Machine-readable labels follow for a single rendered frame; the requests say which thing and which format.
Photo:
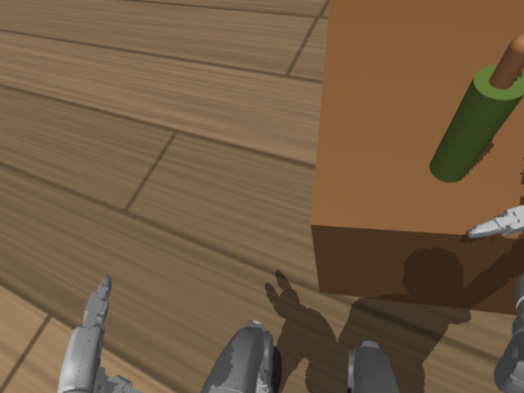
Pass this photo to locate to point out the left robot hand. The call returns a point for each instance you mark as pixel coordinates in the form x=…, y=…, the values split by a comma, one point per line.
x=81, y=366

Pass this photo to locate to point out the bottle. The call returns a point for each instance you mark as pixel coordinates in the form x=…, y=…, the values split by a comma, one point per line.
x=490, y=99

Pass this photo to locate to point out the right robot hand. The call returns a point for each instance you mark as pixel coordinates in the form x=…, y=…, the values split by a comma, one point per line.
x=511, y=221

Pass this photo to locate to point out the right robot arm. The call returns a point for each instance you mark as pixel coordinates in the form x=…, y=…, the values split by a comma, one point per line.
x=509, y=371

